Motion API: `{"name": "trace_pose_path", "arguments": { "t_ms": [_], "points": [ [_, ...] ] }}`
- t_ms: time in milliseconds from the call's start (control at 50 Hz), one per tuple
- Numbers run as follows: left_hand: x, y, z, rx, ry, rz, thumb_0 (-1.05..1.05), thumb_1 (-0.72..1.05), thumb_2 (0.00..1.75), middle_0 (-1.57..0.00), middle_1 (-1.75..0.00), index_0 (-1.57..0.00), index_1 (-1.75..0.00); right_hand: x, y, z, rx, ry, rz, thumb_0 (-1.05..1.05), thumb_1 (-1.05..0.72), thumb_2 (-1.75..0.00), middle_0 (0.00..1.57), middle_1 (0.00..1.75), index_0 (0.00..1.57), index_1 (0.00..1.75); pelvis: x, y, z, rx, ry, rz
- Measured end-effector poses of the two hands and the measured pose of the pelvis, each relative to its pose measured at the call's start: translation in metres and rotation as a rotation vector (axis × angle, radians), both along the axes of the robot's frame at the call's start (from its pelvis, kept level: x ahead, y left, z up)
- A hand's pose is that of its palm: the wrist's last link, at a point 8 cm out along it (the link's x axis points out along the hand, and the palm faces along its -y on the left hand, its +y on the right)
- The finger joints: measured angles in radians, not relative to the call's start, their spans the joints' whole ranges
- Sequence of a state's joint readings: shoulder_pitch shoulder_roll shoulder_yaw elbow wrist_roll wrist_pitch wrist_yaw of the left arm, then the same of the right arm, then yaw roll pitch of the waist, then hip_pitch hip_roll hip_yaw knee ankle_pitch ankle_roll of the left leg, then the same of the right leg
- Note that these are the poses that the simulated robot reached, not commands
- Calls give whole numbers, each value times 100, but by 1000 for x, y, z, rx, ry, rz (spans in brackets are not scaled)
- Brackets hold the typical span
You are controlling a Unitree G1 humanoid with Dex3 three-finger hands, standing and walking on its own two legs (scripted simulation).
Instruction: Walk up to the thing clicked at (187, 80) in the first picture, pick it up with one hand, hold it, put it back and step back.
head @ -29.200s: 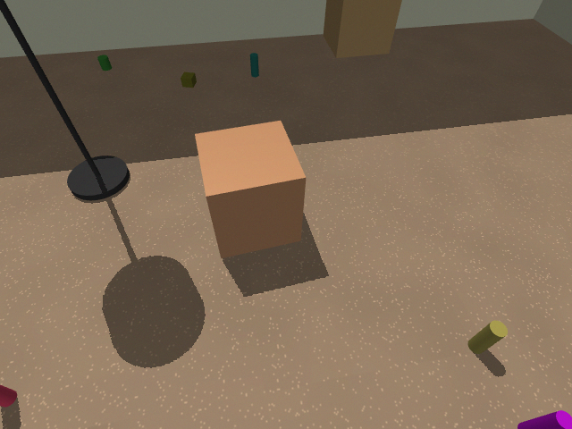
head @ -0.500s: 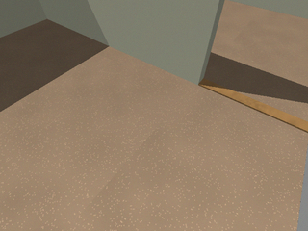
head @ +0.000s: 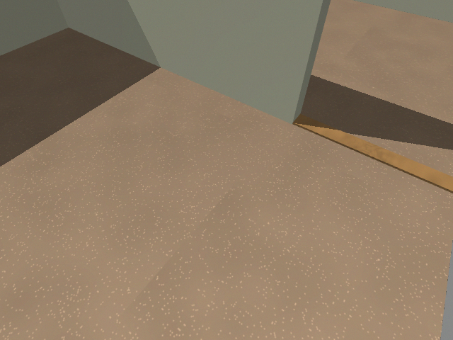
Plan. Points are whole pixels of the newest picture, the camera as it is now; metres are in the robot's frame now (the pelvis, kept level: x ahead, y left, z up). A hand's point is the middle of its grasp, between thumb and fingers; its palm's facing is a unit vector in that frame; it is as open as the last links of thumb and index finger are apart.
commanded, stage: stand
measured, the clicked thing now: out of the picture +0.27 +2.86 -0.75
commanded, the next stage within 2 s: walk up in 0.10 s
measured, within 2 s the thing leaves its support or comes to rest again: neither
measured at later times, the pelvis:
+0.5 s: pelvis -0.03 +0.02 -0.04, yaw +16 degrees
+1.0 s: pelvis -0.02 -0.04 -0.02, yaw +33 degrees
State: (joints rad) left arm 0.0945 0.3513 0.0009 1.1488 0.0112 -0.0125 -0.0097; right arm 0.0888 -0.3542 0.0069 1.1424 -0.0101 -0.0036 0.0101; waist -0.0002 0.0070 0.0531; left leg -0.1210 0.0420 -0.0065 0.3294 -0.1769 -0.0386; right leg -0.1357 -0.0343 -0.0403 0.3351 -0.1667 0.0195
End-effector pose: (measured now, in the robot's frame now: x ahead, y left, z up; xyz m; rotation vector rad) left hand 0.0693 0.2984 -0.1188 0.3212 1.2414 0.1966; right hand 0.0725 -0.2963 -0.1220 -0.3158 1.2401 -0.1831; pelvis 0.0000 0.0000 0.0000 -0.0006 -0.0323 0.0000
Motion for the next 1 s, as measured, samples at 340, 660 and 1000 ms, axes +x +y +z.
{"name": "trace_pose_path", "arguments": {
  "t_ms": [340,660,1000],
  "points": [
    [-8,17,0,18,-137,88,0,90,90,-21,-30,-20,-30,23,-22,10,-95,16,137,0,-91,-90,20,30,20,30,-21,-4,-12,5,12,162],
    [-96,50,-24,29,-103,325,0,90,90,-20,-30,-20,-30,73,12,15,-171,-66,407,0,-90,-90,21,30,21,30,-22,5,-31,2,26,380],
    [-222,-51,5,76,-19,587,0,90,90,-21,-30,-20,-30,182,59,3,-16,-173,695,0,-91,-90,20,30,20,30,-16,-40,-21,33,16,575]
  ]
}}
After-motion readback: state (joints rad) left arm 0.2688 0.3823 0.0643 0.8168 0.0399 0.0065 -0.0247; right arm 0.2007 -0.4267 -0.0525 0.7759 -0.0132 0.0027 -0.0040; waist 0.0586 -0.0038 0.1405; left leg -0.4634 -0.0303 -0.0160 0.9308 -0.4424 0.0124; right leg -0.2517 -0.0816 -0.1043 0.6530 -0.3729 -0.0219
